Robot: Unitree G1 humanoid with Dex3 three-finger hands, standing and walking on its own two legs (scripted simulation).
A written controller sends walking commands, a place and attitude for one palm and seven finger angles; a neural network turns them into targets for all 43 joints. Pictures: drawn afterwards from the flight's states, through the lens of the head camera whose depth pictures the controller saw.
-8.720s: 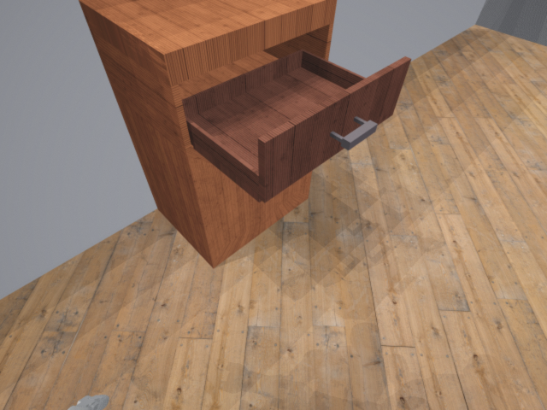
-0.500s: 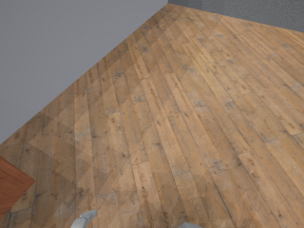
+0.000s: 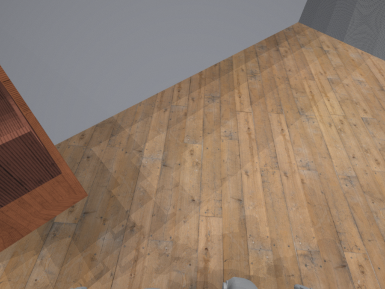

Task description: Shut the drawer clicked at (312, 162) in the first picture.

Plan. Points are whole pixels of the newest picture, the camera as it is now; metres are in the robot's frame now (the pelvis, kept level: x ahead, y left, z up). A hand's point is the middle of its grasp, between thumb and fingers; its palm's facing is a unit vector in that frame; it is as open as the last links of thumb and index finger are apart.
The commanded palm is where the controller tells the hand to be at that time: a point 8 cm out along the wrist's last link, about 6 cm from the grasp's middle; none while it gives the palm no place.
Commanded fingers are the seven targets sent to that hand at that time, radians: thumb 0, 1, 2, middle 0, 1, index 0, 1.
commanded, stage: turn to face it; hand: left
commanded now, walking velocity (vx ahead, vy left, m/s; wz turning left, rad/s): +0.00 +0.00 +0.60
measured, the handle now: out of the picture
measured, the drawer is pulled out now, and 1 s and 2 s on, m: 0.30 0.30 0.30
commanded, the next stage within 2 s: take the last steps up to it in 1.22 s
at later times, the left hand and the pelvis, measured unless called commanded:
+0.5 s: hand out of the picture +0.00 +0.17 -0.15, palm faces +0.33 -0.91 -0.25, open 7.4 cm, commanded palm none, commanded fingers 0.00 0.90 0.90 -0.20 -0.30 -0.20 -0.30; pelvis -0.01 -0.04 +0.00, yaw +20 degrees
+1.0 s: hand out of the picture -0.04 +0.20 -0.14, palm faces +0.58 -0.75 -0.31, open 7.4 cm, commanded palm none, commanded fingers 0.00 0.90 0.90 -0.20 -0.30 -0.20 -0.30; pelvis -0.01 -0.04 -0.01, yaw +37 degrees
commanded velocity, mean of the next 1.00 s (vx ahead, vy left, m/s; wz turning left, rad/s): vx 0.00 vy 0.00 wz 0.56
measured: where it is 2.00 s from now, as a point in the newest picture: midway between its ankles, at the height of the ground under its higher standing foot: outside the picture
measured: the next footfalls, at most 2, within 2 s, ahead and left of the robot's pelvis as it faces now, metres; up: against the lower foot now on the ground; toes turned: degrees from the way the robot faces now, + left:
right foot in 0.22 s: +0.06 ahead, -0.16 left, +0.00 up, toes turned +6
left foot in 0.60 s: -0.03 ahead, +0.10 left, +0.00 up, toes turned +29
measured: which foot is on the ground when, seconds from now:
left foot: down 0.00-0.22, up 0.24-0.58, down 0.60-0.98, up 1.00-1.00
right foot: up 0.00-0.20, down 0.22-0.60, up 0.62-0.96, down 0.98-1.00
